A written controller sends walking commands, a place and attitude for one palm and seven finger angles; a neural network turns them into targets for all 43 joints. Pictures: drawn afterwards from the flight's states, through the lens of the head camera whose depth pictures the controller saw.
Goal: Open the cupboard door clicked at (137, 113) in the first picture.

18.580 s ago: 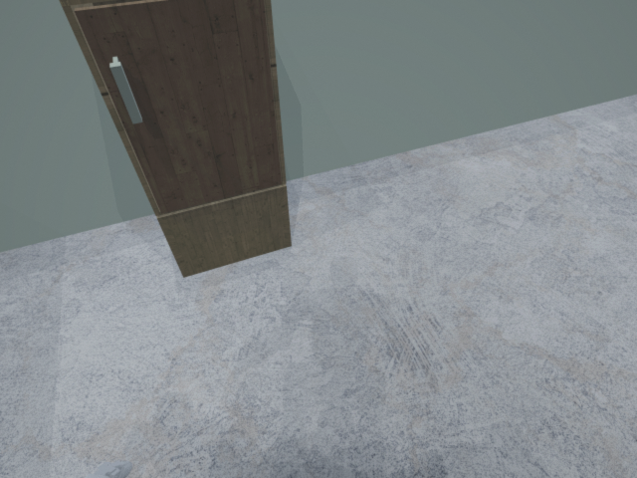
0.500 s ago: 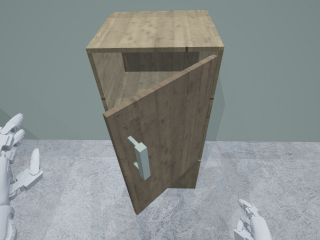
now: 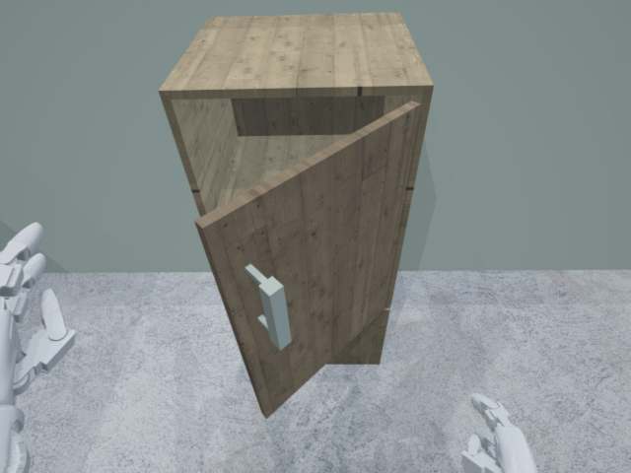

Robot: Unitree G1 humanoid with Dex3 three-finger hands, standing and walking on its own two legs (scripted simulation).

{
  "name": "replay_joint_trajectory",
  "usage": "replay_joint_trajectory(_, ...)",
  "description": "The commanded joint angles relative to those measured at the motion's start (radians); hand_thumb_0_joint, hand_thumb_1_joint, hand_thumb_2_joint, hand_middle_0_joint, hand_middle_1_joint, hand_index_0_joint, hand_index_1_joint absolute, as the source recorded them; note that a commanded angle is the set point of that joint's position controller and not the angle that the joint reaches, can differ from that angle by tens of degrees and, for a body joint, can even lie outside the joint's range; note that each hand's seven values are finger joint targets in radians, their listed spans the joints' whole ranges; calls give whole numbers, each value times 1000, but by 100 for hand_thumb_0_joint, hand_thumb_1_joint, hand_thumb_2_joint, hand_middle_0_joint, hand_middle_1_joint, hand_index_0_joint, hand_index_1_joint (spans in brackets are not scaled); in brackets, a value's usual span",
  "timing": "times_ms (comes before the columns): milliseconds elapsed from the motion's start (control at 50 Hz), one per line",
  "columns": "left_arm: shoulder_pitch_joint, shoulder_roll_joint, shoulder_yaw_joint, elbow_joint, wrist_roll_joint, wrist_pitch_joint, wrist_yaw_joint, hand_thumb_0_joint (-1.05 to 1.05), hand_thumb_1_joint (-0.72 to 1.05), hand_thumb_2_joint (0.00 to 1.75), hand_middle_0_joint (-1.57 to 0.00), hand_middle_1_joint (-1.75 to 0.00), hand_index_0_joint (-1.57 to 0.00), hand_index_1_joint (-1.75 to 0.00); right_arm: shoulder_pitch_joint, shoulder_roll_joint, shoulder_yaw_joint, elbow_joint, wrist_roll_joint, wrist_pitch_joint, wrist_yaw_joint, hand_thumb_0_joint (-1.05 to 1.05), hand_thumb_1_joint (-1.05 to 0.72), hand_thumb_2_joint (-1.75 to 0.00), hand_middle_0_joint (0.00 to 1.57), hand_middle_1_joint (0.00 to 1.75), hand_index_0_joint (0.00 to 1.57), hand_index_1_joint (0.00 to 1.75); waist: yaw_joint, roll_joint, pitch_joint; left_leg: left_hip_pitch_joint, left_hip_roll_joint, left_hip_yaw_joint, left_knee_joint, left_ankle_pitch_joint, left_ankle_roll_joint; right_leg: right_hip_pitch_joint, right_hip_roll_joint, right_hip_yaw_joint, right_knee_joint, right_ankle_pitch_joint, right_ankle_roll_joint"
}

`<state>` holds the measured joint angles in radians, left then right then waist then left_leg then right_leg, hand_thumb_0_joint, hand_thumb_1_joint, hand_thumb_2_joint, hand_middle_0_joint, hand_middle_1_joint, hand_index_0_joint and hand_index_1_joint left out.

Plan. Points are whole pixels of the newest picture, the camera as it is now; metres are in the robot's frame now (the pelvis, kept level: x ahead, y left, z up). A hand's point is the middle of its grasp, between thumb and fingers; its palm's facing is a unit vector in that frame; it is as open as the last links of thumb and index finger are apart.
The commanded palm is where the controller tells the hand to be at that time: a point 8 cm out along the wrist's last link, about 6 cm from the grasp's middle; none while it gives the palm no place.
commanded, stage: step back with the hand held close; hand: left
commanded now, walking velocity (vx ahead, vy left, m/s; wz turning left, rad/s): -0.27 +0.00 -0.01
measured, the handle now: (267, 307) +0.33 +0.12 +0.02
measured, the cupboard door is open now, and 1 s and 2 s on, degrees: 44 44 44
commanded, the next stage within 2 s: stop stepping back and stand still in 1.12 s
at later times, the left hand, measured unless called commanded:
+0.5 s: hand (10, 401) +0.13 +0.29 +0.15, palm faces +0.39 -0.77 -0.51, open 7.4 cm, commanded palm +0.07 +0.32 +0.17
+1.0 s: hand out of the picture +0.05 +0.29 +0.16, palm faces +0.45 -0.75 -0.48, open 7.4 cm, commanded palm -0.01 +0.32 +0.17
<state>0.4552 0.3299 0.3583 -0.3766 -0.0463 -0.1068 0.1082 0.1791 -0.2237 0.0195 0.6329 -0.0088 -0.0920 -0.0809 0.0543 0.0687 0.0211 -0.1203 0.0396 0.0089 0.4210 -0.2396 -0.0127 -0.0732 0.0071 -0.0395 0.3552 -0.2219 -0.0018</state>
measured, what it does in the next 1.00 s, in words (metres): walks backwards: right foot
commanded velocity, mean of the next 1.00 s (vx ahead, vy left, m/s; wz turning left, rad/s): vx -0.31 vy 0.00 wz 0.00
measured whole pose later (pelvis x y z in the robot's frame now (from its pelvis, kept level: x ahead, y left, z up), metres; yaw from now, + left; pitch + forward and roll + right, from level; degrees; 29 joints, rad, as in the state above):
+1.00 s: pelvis -0.15 +0.02 -0.02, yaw -1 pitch +2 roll -2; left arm 0.57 0.42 0.47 -0.54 -0.05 -0.23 0.16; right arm 0.18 -0.18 0.01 0.62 -0.03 -0.11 -0.05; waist 0.03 0.00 0.00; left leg -0.52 0.04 0.02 0.50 -0.04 0.01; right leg -0.19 0.08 0.01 0.52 -0.37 -0.04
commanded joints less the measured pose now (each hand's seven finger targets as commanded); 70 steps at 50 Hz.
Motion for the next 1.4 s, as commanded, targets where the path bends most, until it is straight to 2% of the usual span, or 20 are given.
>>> replay_joint_trajectory(0,-2,206,136,-209,-1,-92,13,0,90,90,-20,-30,-20,-30,-127,-119,-54,-185,3,-5,-7,0,-90,-90,20,30,20,30,-36,-31,-75,-24,-11,10,-8,229,37,-79,-69,47,-55,318,-2)
replay_joint_trajectory(220,92,263,190,-306,-6,-97,42,0,90,90,-20,-30,-20,-30,-113,-118,-75,-242,20,50,-18,0,-90,-90,20,30,20,30,-40,-21,-183,-73,24,4,-15,344,30,-49,-44,31,56,371,19)
replay_joint_trajectory(480,77,239,206,-334,25,-150,60,0,90,90,-20,-30,-20,-30,-78,-137,-77,-252,21,-9,-11,0,-90,-90,20,30,20,30,-49,26,-84,-520,73,-82,-107,-331,87,35,-12,66,185,32,25)
replay_joint_trajectory(580,24,244,193,-349,26,-163,69,0,90,90,-20,-30,-20,-30,-51,-131,-76,-222,12,-35,-10,0,-90,-90,20,30,20,30,-62,-61,-53,-383,2,-37,63,-320,50,-223,-76,149,11,-229,-10)
replay_joint_trajectory(640,24,259,193,-363,18,-168,82,0,90,90,-20,-30,-20,-30,-39,-120,-69,-194,9,-39,-13,0,-90,-90,20,30,20,30,-69,-86,-81,-227,-20,-30,127,-232,24,-367,-105,122,-30,-269,-22)
replay_joint_trajectory(700,24,271,208,-367,18,-170,88,0,90,90,-20,-30,-20,-30,-54,-130,-68,-196,8,-37,-21,0,-90,-90,20,30,20,30,-70,9,-56,-301,27,-97,17,-321,38,-341,-55,76,36,-294,0)
replay_joint_trajectory(760,29,267,240,-413,25,-180,79,0,90,90,-20,-30,-20,-30,-79,-137,-74,-217,6,-55,-20,0,-90,-90,20,30,20,30,-45,220,-131,-574,210,-319,-287,-475,123,7,83,6,472,-80,36)
replay_joint_trajectory(820,102,254,243,-350,18,-182,66,0,90,90,-20,-30,-20,-30,-79,-119,-87,-202,-1,-76,0,0,-90,-90,20,30,20,30,-44,137,-133,-511,247,-304,-246,-372,170,-54,86,59,586,-205,17)
replay_joint_trajectory(920,79,233,168,-362,-17,-172,57,0,90,90,-20,-30,-20,-30,-97,-104,-69,-142,-16,-83,22,0,-90,-90,20,30,20,30,-51,127,-97,-266,165,-185,-148,-120,84,-145,32,61,61,-173,-33)
replay_joint_trajectory(960,21,291,176,-350,-11,-179,55,0,90,90,-20,-30,-20,-30,-85,-87,-65,-130,-15,-54,27,0,-90,-90,20,30,20,30,-62,-130,-110,-156,34,-38,149,-32,-1,-301,-190,347,-138,-7,-104)
replay_joint_trajectory(980,-26,332,199,-344,1,-186,65,0,90,90,-20,-30,-20,-30,-98,-88,-59,-123,-15,-53,23,0,-90,-90,20,30,20,30,-45,-170,-112,-120,-15,16,318,-61,-23,-370,-280,350,-169,169,-127)
replay_joint_trajectory(1020,-8,336,199,-320,15,-158,66,0,90,90,-20,-30,-20,-30,-113,-86,-73,-137,8,-52,13,0,-90,-90,20,30,20,30,-44,-303,-156,-314,-72,-10,503,-181,-12,-162,-265,261,-9,766,-91)
replay_joint_trajectory(1080,37,313,206,-315,22,-132,58,0,90,90,-20,-30,-20,-30,-155,-61,-26,-161,7,-19,-13,0,-90,-90,20,30,20,30,-42,-157,-139,-307,-70,45,252,-92,-10,-16,-192,164,105,1037,-76)
replay_joint_trajectory(1120,22,313,196,-365,6,-133,48,0,90,90,-20,-30,-20,-30,-139,-87,-32,-165,14,-7,-24,0,-90,-90,20,30,20,30,-54,-29,-151,-160,-38,28,-25,328,-3,-25,-86,100,179,874,-9)
replay_joint_trajectory(1140,22,326,207,-402,0,-140,44,0,90,90,-20,-30,-20,-30,-109,-119,-55,-169,23,-7,-18,0,-90,-90,20,30,20,30,-46,24,-226,-3,70,-53,-55,762,36,-89,-15,67,218,572,35)
replay_joint_trajectory(1180,114,311,218,-375,-21,-153,32,0,90,90,-20,-30,-20,-30,-78,-125,-87,-189,18,-32,19,0,-90,-90,20,30,20,30,-27,120,-323,184,256,-198,-65,1047,125,-261,57,94,430,-239,18)
replay_joint_trajectory(1200,177,296,223,-372,-30,-147,25,0,90,90,-20,-30,-20,-30,-102,-121,-85,-190,-7,-53,25,0,-90,-90,20,30,20,30,-14,227,-311,81,285,-233,-88,981,142,-253,64,118,555,-368,13)
replay_joint_trajectory(1260,214,268,212,-447,-20,-128,47,0,90,90,-20,-30,-20,-30,-38,-105,-87,-169,7,-79,38,0,-90,-90,20,30,20,30,-48,73,-277,113,239,-166,-85,691,147,-307,37,70,513,-229,25)
replay_joint_trajectory(1340,224,268,220,-403,-23,-95,71,0,90,90,-20,-30,-20,-30,-66,-101,-61,-185,4,-83,13,0,-90,-90,20,30,20,30,-67,114,-144,-190,184,-166,-299,-223,114,-130,41,2,336,-238,21)
replay_joint_trajectory(1380,181,262,206,-377,-12,-92,82,0,90,90,-20,-30,-20,-30,-76,-109,-59,-180,-1,-79,-2,0,-90,-90,20,30,20,30,-69,193,-103,-324,132,-122,-345,-421,68,24,69,-68,189,-240,2)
